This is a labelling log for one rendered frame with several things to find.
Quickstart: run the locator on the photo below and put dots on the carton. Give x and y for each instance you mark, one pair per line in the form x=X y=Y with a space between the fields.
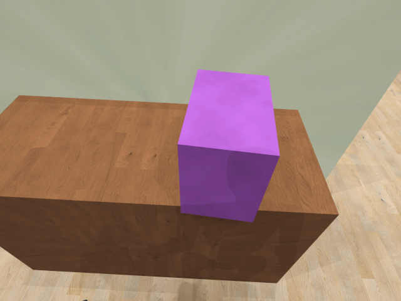
x=228 y=146

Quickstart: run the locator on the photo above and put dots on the pedestal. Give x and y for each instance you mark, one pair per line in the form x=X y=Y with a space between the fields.
x=92 y=186

